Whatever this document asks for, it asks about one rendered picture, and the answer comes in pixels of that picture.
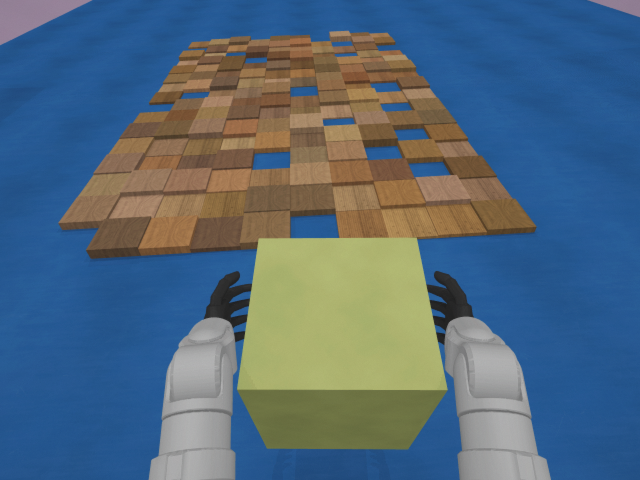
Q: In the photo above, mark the robot left forearm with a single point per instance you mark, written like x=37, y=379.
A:
x=195, y=441

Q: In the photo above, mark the carton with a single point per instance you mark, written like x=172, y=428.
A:
x=340, y=348

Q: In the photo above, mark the right robot hand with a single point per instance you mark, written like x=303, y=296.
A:
x=455, y=298

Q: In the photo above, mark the robot right forearm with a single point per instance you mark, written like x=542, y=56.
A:
x=497, y=436

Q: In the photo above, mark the left robot hand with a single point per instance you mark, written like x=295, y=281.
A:
x=219, y=302

